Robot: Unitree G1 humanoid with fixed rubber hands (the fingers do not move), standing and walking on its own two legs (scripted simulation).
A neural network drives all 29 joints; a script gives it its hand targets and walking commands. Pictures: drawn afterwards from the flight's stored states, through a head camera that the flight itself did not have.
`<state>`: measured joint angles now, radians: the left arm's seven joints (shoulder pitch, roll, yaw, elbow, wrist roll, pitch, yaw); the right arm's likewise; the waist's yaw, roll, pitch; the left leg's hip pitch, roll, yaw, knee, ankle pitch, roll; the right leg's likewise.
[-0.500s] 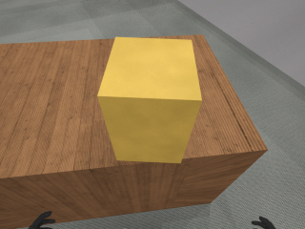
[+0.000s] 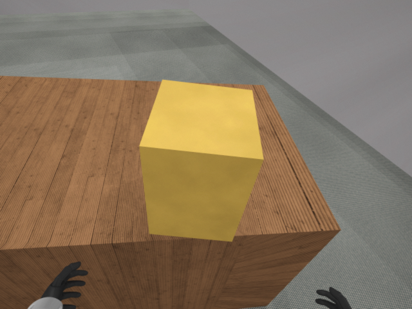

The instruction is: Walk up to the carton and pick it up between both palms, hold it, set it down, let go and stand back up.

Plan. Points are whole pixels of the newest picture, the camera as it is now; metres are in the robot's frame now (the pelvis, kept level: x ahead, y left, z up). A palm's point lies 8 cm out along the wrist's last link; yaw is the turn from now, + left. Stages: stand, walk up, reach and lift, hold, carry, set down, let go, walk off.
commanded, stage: reach and lift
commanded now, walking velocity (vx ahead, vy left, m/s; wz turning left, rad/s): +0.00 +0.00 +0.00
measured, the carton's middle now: (198, 164) +0.42 +0.02 +0.06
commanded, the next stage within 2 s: none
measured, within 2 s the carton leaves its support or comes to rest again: neither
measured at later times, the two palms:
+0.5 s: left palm (52, 300) +0.17 +0.26 -0.02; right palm out of the picture +0.13 -0.21 -0.02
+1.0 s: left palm (60, 272) +0.20 +0.24 +0.02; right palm (304, 290) +0.18 -0.17 +0.03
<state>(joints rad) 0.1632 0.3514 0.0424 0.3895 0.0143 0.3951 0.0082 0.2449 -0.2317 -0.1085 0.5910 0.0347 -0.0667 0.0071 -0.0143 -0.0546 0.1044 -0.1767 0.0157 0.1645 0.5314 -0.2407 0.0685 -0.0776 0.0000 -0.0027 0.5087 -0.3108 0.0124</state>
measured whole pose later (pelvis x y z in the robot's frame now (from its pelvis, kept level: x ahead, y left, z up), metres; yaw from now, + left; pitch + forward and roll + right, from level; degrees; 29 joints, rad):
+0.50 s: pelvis -0.02 +0.00 +0.01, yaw -2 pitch -9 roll +0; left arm 0.21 0.31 0.03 0.34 -0.11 0.13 -0.04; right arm 0.40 -0.09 -0.05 0.17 0.02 0.04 -0.09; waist 0.04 -0.01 0.11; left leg -0.09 0.00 0.20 0.40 -0.16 0.08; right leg -0.03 0.00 0.04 0.44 -0.25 0.02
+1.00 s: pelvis +0.00 -0.01 +0.01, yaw +0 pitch -10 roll +0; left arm 0.22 0.35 0.00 0.18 -0.19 0.01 -0.07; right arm 0.42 0.01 0.08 -0.04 0.13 0.07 -0.22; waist 0.06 -0.03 0.09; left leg -0.07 0.00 0.14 0.45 -0.21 0.06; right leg 0.02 0.01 0.00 0.43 -0.29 0.00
